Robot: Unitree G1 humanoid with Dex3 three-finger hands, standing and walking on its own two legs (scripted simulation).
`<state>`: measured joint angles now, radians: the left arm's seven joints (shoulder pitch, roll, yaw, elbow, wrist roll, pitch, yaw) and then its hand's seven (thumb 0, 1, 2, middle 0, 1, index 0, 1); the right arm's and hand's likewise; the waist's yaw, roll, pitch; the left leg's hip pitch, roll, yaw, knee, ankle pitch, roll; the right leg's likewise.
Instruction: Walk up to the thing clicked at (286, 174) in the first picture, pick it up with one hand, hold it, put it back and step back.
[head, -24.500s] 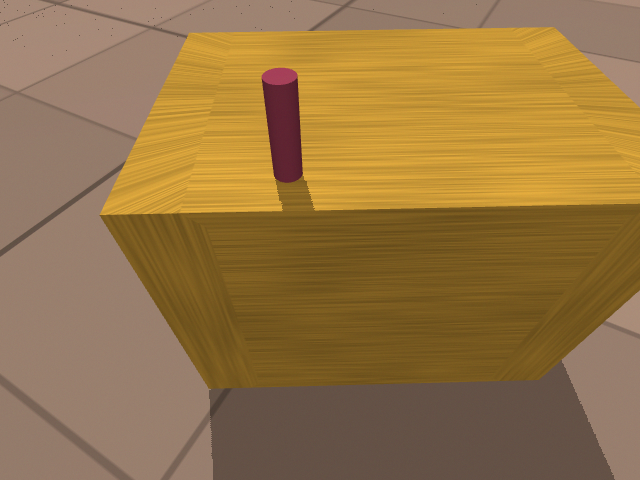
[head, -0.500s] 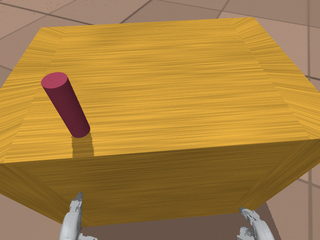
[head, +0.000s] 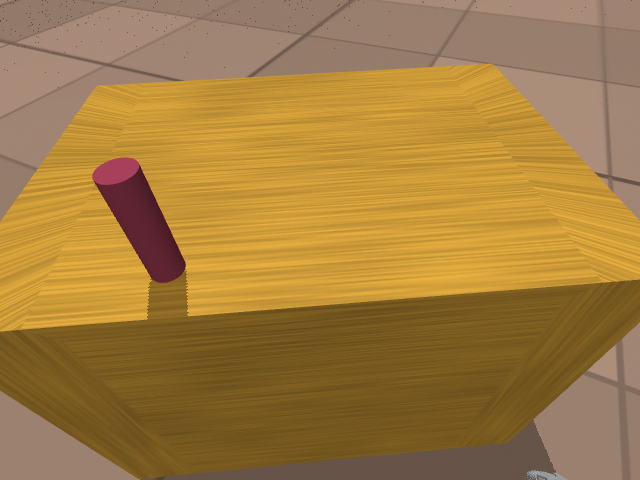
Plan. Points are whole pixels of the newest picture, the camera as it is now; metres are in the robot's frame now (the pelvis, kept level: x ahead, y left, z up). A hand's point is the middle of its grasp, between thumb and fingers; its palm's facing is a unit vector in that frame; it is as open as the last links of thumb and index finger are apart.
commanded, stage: home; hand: left
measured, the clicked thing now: (145, 226) +0.41 +0.24 +0.12
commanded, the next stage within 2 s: stand in 1.44 s
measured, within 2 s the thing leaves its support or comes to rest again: neither
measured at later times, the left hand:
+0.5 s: hand out of the picture +0.04 +0.26 -0.15, palm faces -0.06 -0.94 -0.35, open 17.5 cm
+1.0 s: hand out of the picture +0.07 +0.27 -0.15, palm faces -0.05 -0.93 -0.35, open 17.5 cm
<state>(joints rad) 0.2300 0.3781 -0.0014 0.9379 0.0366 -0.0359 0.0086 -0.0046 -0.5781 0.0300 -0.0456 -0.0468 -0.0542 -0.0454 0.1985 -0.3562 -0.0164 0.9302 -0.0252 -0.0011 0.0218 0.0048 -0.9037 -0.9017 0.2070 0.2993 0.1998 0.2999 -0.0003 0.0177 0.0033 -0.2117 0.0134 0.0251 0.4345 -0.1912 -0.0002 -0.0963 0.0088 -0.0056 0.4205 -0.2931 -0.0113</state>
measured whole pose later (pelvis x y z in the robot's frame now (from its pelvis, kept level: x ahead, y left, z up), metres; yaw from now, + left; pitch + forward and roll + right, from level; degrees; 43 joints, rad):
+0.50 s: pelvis -0.01 +0.01 +0.01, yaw +0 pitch -2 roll +0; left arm 0.18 0.35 -0.02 1.11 0.02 -0.02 0.00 0.00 -0.55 0.05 -0.05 -0.05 -0.06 -0.05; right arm 0.17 -0.35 0.01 1.11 -0.02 -0.01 0.02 0.00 -0.90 -0.90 0.21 0.30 0.20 0.30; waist 0.00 0.01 0.03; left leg -0.18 0.00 0.03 0.34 -0.13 0.01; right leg -0.07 0.00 0.00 0.33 -0.23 0.00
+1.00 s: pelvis +0.00 +0.02 +0.01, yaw +0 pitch -2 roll +0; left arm 0.14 0.36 -0.02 1.12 0.02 -0.02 0.00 0.00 -0.55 0.05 -0.05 -0.05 -0.06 -0.05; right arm 0.12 -0.35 0.02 1.12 -0.01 -0.01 0.01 0.00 -0.90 -0.90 0.21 0.30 0.20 0.30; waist 0.00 0.00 0.03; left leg -0.15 -0.01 0.04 0.33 -0.14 0.02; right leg -0.03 -0.01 0.01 0.30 -0.23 0.01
